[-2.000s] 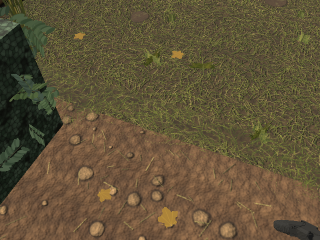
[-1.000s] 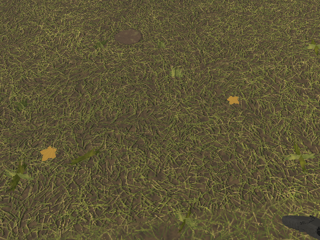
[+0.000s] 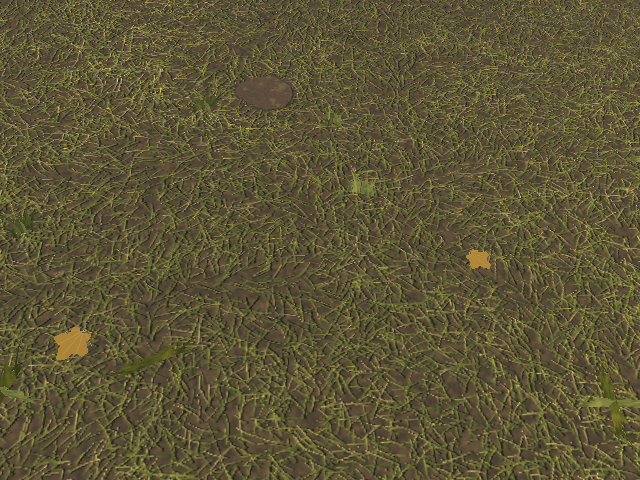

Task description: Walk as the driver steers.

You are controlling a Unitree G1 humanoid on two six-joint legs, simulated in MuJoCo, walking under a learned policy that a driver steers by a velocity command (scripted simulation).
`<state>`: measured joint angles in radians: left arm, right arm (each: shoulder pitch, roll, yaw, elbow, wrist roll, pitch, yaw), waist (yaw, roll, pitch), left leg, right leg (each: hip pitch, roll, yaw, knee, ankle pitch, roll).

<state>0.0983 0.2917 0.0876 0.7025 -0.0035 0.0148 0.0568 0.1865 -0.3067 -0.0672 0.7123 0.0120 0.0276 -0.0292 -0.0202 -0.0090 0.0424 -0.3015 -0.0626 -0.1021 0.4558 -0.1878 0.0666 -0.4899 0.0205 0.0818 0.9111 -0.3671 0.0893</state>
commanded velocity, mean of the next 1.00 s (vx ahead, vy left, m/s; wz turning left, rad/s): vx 0.17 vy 0.00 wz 0.26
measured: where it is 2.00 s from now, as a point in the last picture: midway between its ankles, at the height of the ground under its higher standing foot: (271, 381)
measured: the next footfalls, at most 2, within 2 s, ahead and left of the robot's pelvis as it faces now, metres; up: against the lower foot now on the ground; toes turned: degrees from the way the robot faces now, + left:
right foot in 0.20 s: +0.07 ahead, -0.15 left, +0.00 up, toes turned +13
left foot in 0.54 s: -0.01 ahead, +0.11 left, +0.00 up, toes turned +11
